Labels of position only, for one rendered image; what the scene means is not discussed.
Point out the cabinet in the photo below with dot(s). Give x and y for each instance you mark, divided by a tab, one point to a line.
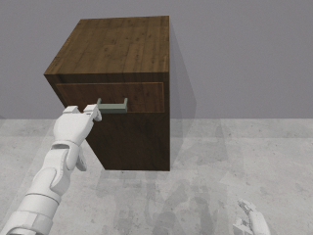
121	50

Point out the robot right hand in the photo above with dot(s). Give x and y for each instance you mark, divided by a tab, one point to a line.
254	225

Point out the left robot forearm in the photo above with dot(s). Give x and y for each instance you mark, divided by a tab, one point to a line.
35	214

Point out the drawer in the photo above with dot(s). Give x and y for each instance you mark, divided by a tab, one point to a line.
141	96

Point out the handle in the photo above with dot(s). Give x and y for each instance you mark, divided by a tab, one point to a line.
112	108

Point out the robot left hand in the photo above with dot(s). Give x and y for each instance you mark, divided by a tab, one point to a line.
75	126

